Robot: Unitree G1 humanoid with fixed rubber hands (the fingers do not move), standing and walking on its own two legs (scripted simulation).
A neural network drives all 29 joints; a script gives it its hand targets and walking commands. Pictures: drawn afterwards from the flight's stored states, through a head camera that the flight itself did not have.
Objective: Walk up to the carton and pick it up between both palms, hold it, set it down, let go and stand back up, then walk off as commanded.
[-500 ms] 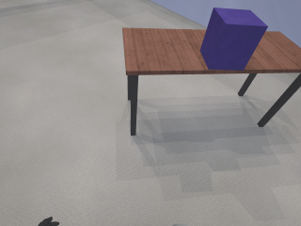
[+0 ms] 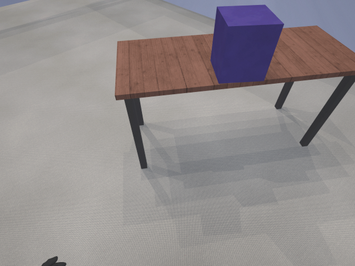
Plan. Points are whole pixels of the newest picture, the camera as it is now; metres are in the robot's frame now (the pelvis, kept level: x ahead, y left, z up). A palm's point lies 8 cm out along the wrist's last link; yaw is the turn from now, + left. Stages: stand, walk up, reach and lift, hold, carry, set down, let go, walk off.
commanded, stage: walk up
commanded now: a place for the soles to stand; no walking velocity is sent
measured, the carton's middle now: (241, 45) +0.99 -0.29 +0.01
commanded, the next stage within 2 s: none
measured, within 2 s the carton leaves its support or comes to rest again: neither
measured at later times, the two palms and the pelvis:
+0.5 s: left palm out of the picture +0.16 +0.34 -0.11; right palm out of the picture +0.10 -0.29 -0.08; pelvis +0.06 +0.03 -0.01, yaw +2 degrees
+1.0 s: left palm (84, 260) +0.19 +0.24 -0.11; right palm out of the picture +0.16 -0.40 -0.10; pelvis +0.10 -0.08 -0.02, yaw +3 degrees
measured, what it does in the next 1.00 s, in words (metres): walks ahead: left foot, then right foot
